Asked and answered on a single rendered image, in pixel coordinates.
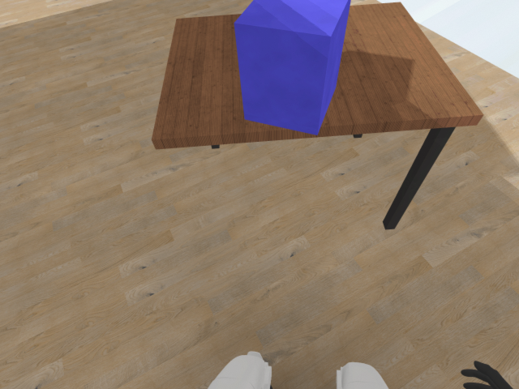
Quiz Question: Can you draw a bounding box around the left robot shin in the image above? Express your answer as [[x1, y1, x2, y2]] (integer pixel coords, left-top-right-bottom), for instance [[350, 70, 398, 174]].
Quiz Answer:
[[247, 352, 263, 359]]

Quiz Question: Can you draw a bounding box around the right robot thigh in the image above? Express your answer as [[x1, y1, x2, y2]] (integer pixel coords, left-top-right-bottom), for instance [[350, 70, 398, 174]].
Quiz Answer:
[[337, 362, 388, 389]]

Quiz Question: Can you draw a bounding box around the right robot hand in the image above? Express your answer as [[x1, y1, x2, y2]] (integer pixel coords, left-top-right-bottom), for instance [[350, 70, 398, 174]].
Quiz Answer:
[[461, 361, 513, 389]]

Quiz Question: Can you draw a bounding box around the carton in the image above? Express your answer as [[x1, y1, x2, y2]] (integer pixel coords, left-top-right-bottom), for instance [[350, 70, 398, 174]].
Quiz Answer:
[[234, 0, 351, 135]]

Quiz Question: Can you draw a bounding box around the table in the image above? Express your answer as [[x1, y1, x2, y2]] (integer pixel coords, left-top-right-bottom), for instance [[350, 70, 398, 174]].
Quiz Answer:
[[152, 2, 483, 229]]

